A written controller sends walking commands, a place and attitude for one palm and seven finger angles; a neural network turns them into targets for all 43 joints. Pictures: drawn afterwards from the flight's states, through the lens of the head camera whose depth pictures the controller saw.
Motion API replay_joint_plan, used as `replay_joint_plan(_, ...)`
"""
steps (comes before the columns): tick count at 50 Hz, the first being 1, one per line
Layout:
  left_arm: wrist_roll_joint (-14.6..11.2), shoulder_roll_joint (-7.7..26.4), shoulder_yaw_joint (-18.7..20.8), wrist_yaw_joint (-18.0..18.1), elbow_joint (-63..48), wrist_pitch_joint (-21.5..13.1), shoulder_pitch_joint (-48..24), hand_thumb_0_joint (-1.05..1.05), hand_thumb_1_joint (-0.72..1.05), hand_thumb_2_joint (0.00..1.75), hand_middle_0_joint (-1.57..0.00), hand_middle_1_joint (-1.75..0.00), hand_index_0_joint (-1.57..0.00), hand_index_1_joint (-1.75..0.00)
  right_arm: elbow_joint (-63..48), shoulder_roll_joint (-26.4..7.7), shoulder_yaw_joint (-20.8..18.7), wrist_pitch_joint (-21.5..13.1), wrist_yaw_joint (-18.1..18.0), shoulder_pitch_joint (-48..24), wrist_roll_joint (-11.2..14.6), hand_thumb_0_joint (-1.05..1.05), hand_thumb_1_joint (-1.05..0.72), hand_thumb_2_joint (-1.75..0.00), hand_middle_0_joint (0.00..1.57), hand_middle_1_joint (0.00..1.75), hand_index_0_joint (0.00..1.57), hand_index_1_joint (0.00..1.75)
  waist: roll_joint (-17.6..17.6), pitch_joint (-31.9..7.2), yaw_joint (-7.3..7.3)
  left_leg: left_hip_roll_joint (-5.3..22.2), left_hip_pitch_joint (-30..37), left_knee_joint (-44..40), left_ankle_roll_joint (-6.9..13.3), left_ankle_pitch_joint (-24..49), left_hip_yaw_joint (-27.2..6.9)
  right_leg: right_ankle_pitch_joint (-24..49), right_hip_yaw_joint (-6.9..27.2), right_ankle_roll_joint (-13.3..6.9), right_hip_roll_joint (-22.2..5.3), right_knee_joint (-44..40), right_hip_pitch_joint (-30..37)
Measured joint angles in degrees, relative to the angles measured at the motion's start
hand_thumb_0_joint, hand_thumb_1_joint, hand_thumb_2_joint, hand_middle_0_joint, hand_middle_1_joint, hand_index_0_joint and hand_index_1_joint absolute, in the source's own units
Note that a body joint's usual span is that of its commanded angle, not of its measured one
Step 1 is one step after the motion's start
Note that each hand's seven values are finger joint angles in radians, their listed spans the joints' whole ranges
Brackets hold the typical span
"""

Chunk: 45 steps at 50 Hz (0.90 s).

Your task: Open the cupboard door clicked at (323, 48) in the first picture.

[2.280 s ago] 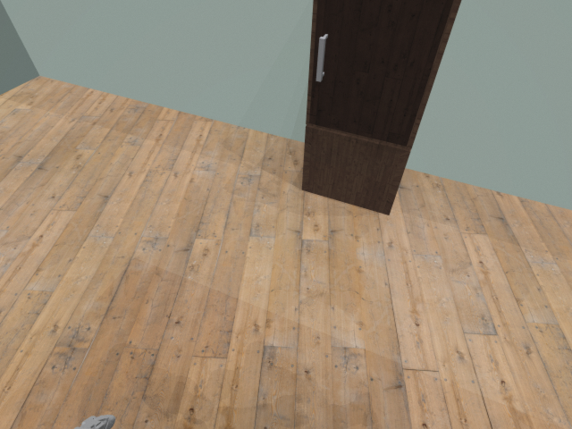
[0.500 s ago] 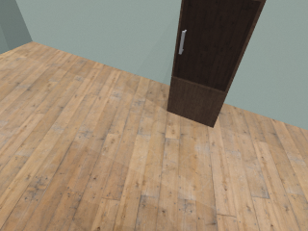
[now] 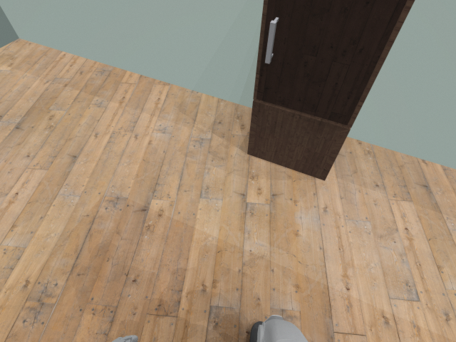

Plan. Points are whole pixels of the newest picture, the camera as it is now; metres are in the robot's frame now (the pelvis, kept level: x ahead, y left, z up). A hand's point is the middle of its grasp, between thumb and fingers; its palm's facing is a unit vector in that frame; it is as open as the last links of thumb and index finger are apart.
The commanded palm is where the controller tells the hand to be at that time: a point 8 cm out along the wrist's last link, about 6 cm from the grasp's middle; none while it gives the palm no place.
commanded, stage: walk to a spot facing it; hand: left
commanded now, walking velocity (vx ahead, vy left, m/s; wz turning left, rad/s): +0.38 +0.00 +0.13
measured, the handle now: (272, 41) +1.10 -0.17 -0.04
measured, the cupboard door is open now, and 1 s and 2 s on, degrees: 0 0 0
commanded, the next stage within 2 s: turn to face it in 0.30 s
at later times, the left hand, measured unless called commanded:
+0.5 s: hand out of the picture +0.14 +0.16 -0.17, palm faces +0.26 -0.95 -0.17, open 7.3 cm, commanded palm none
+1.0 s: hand (149, 237) +0.36 +0.19 -0.15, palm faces +0.01 -0.95 -0.31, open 7.3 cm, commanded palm none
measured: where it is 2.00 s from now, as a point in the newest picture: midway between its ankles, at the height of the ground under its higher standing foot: (220, 324)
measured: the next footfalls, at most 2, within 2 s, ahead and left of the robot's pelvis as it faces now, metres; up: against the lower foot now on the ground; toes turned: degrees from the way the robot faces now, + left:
right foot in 0.04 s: +0.18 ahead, -0.11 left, +0.00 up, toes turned -7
left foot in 0.52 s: +0.37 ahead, +0.14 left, +0.00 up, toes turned +19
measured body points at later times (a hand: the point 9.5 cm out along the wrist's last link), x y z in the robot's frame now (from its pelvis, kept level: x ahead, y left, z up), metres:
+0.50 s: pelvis +0.23 +0.00 +0.00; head +0.25 +0.02 +0.45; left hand +0.13 +0.21 -0.16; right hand +0.38 -0.21 -0.13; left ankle +0.33 +0.13 -0.71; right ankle +0.14 -0.11 -0.72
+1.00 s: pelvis +0.29 -0.01 -0.01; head +0.30 -0.05 +0.44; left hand +0.36 +0.24 -0.13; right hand +0.35 -0.27 -0.17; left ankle +0.32 +0.12 -0.70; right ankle +0.32 -0.11 -0.73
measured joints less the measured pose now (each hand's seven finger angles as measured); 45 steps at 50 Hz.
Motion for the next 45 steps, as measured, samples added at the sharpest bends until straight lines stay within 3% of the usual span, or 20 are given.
replay_joint_plan(2, 0.24, -0.21, -0.05, 0.04, -1.01, -1.40, -0.84, 0.01, 0.91, 0.90, -0.20, -0.30, -0.20, -0.29, 0.33, -0.40, -0.30, 0.27, 0.07, 0.30, 0.12, 0.01, -0.90, -0.90, 0.21, 0.30, 0.21, 0.30, 0.66, -0.01, 0.20, 0.99, -0.83, 7.15, -0.53, -4.41, -0.21, 2.16, -0.78, -1.69, 1.66, -4.06, 4.06)
replay_joint_plan(4, 0.56, -0.53, 0.11, 0.48, -1.64, -3.26, -1.44, 0.01, 0.91, 0.90, -0.20, -0.30, -0.20, -0.29, 0.40, -0.84, -0.56, 1.15, 0.47, -1.25, 0.59, 0.01, -0.91, -0.90, 0.21, 0.30, 0.21, 0.30, 1.28, 0.49, 0.73, 1.94, -8.74, 28.16, -0.06, -6.07, -1.35, 0.96, -1.78, -2.93, 2.03, -0.49, 4.73)
replay_joint_plan(6, 0.24, -0.61, 0.13, 0.75, -1.64, -3.95, -0.85, 0.01, 0.91, 0.90, -0.20, -0.30, -0.20, -0.29, -0.36, -1.47, -1.03, 1.63, 0.80, -3.45, 0.84, 0.01, -0.91, -0.90, 0.21, 0.30, 0.20, 0.30, 1.23, 0.35, 1.22, 2.01, -18.00, 48.32, 1.02, -2.98, -2.44, -3.10, -2.77, -3.18, 2.04, -0.05, 7.66)
replay_joint_plan(9, 0.26, -0.81, 0.03, 1.56, -0.35, -3.92, 1.88, 0.00, 0.91, 0.90, -0.20, -0.30, -0.21, -0.29, -2.72, -3.07, -1.92, 2.33, 1.05, -7.73, 0.36, 0.01, -0.91, -0.90, 0.20, 0.29, 0.20, 0.30, 1.20, -1.11, 1.83, 4.09, -29.53, 58.94, 1.31, 3.69, -1.41, -3.97, -3.81, -2.47, 2.37, -4.74, 13.26)
replay_joint_plan(13, 0.30, 0.25, 0.65, 2.63, 1.38, -4.10, 6.00, -0.01, 0.95, 0.90, -0.20, -0.30, -0.21, -0.29, -6.94, -4.96, -2.76, 3.10, 1.38, -13.40, -0.13, 0.01, -0.91, -0.90, 0.20, 0.29, 0.20, 0.30, 1.88, -2.92, 1.93, 6.83, -40.33, 54.72, -0.17, 9.49, -1.00, -4.07, -5.59, -2.34, 3.01, -11.07, 19.31)
replay_joint_plan(16, 0.44, 0.61, 0.28, 2.50, 2.73, -3.74, 8.92, -0.01, 0.95, 0.90, -0.20, -0.30, -0.21, -0.29, -9.33, -5.67, -3.08, 3.68, 2.10, -16.83, -0.22, 0.01, -0.91, -0.90, 0.20, 0.29, 0.20, 0.30, 2.07, -3.48, 2.09, 8.24, -44.35, 48.12, -1.44, 13.39, 0.16, -4.85, -6.99, -1.82, 3.21, -14.29, 23.08)
replay_joint_plan(20, 0.47, 0.42, -0.21, 2.34, 3.44, -3.53, 11.82, 0.00, 0.93, 0.90, -0.20, -0.30, -0.20, -0.29, -11.28, -5.84, -2.81, 4.09, 3.32, -20.37, -0.18, 0.01, -0.91, -0.90, 0.20, 0.29, 0.20, 0.30, 1.57, -2.48, 3.25, 8.59, -44.58, 36.58, -2.06, 16.21, 2.65, -6.88, -9.22, -0.59, 2.98, -16.53, 27.36)
replay_joint_plan(24, 0.53, -0.08, -0.78, 2.52, 3.90, -3.37, 14.26, 0.00, 0.92, 0.90, -0.20, -0.30, -0.20, -0.29, -12.03, -5.67, -2.05, 3.71, 3.58, -23.41, -0.34, 0.01, -0.91, -0.90, 0.20, 0.29, 0.20, 0.30, 0.64, -0.31, 5.81, 6.82, -39.75, 25.39, -0.83, 15.91, 4.74, -10.93, -10.47, 1.31, 1.72, -14.58, 30.16)
replay_joint_plan(26, 0.19, -0.63, -1.20, 2.64, 4.67, -2.99, 16.43, 0.00, 0.92, 0.90, -0.20, -0.30, -0.20, -0.29, -12.34, -5.58, -1.51, 2.68, 3.22, -24.13, -0.63, 0.01, -0.91, -0.90, 0.20, 0.29, 0.20, 0.30, 0.51, -0.03, 6.84, 5.75, -34.64, 19.17, 0.70, 20.17, 5.73, -14.35, -9.64, 2.27, 0.41, -8.71, 29.43)
replay_joint_plan(28, -0.55, -0.88, -1.54, 2.77, 5.78, -1.77, 16.91, 0.01, 0.92, 0.90, -0.20, -0.30, -0.20, -0.29, -12.45, -4.82, -0.99, 1.72, 2.46, -25.02, -0.51, 0.01, -0.91, -0.90, 0.20, 0.29, 0.20, 0.30, -0.26, 0.57, 7.09, 5.24, -33.72, 21.29, 2.80, 14.53, 6.89, -18.15, -4.78, 1.97, -0.90, 6.01, 23.68)
replay_joint_plan(30, -0.78, -0.94, -1.44, 3.08, 6.26, -0.54, 16.56, 0.01, 0.92, 0.90, -0.20, -0.30, -0.20, -0.29, -12.29, -3.65, -0.14, 1.51, 1.87, -25.64, -0.21, 0.01, -0.91, -0.90, 0.20, 0.29, 0.20, 0.30, -1.09, 1.40, 7.59, 5.45, -31.48, 21.70, 2.92, 11.65, 8.63, -21.14, 0.61, 1.65, -0.42, 20.17, 17.36)
replay_joint_plan(33, -0.43, -0.96, -0.62, 2.72, 5.79, 1.03, 15.21, 0.01, 0.91, 0.90, -0.20, -0.30, -0.20, -0.29, -11.93, -2.07, 0.49, 1.68, 1.22, -25.28, -0.13, 0.00, -0.91, -0.90, 0.20, 0.29, 0.20, 0.30, -1.37, 1.36, 7.36, 6.10, -27.76, 18.51, 1.76, 11.96, 10.81, -18.76, 2.83, 2.32, -0.61, 28.41, 9.98)
replay_joint_plan(39, 0.06, -0.61, 1.47, 1.78, 1.17, 3.56, 11.02, 0.01, 0.91, 0.90, -0.20, -0.30, -0.20, -0.29, -12.47, -3.23, -1.34, 2.95, 0.58, -24.91, 0.03, -0.03, -0.94, -0.90, 0.21, 0.30, 0.21, 0.30, -0.32, -0.02, 6.38, 7.45, -24.50, 14.81, 1.25, 12.55, 14.18, -13.08, 1.67, 3.41, -1.89, 20.45, 4.18)
replay_joint_plan(45, 0.35, 0.18, 2.51, 1.15, -3.34, 3.51, 7.91, 0.01, 0.91, 0.90, -0.19, -0.30, -0.20, -0.29, -12.02, -5.72, -2.93, 5.23, 1.09, -23.39, -0.41, -0.01, -0.92, -0.90, 0.21, 0.30, 0.21, 0.30, 1.79, -0.68, 5.49, 9.87, -24.31, 18.06, -0.69, 10.20, 17.30, -10.07, 0.54, 3.30, -1.38, 7.54, 8.37)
